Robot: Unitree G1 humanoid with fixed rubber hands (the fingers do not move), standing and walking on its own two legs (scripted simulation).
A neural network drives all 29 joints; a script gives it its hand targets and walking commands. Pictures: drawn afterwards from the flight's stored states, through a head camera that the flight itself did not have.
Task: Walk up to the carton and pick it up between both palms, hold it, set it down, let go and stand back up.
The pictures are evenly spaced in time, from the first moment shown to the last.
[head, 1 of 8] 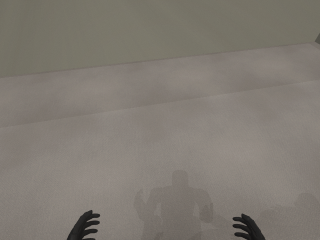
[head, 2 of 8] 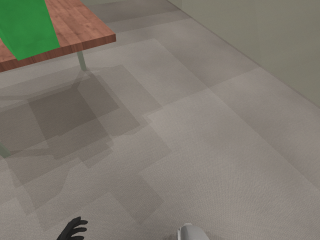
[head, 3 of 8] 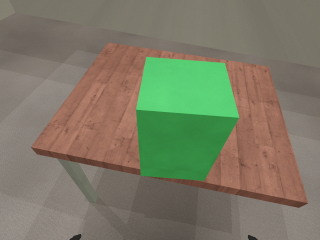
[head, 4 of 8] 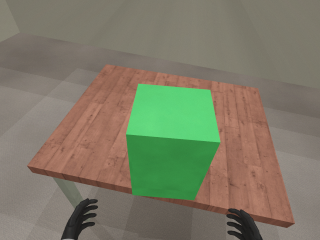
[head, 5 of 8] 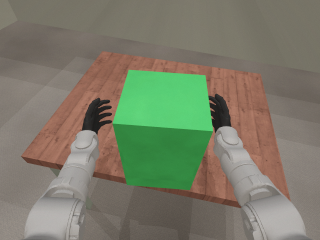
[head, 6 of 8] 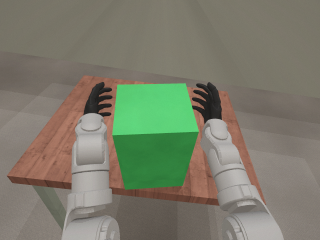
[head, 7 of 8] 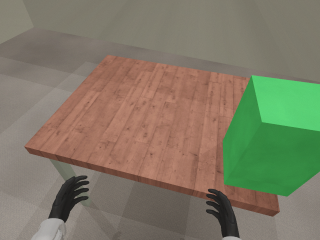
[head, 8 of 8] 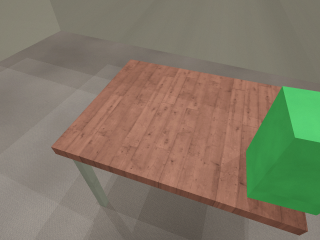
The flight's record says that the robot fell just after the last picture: no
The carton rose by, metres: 0.05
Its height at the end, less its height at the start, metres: +0.00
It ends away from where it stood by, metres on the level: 0.35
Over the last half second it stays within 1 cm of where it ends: yes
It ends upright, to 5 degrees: yes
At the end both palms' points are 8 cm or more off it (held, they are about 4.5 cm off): yes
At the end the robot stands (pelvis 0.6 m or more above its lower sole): yes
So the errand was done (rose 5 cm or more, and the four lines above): yes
